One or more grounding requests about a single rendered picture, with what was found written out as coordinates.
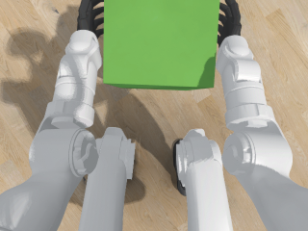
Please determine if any robot right upper arm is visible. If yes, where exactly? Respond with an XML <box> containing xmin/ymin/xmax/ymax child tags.
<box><xmin>221</xmin><ymin>130</ymin><xmax>308</xmax><ymax>231</ymax></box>

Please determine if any robot right shin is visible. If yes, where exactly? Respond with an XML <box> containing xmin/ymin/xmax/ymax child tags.
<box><xmin>180</xmin><ymin>128</ymin><xmax>223</xmax><ymax>187</ymax></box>

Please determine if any robot left shin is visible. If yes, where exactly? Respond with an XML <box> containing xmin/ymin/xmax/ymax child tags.
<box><xmin>95</xmin><ymin>127</ymin><xmax>128</xmax><ymax>159</ymax></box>

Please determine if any right robot forearm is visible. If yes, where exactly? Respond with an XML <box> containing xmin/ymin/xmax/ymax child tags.
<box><xmin>216</xmin><ymin>35</ymin><xmax>293</xmax><ymax>162</ymax></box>

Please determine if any robot left upper arm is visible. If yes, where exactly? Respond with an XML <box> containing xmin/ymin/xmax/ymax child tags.
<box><xmin>0</xmin><ymin>128</ymin><xmax>99</xmax><ymax>231</ymax></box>

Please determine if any robot shin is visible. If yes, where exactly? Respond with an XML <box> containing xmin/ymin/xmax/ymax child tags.
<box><xmin>180</xmin><ymin>128</ymin><xmax>223</xmax><ymax>187</ymax></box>
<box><xmin>95</xmin><ymin>127</ymin><xmax>128</xmax><ymax>159</ymax></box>

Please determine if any carton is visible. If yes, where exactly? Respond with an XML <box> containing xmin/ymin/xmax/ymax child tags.
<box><xmin>103</xmin><ymin>0</ymin><xmax>220</xmax><ymax>90</ymax></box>

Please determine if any right robot hand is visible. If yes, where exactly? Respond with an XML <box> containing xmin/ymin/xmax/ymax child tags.
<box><xmin>217</xmin><ymin>0</ymin><xmax>242</xmax><ymax>48</ymax></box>

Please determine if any left robot hand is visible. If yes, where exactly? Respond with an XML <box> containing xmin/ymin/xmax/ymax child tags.
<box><xmin>77</xmin><ymin>0</ymin><xmax>104</xmax><ymax>38</ymax></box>

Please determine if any left robot forearm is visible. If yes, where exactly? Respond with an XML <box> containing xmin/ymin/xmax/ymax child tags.
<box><xmin>29</xmin><ymin>30</ymin><xmax>103</xmax><ymax>165</ymax></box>

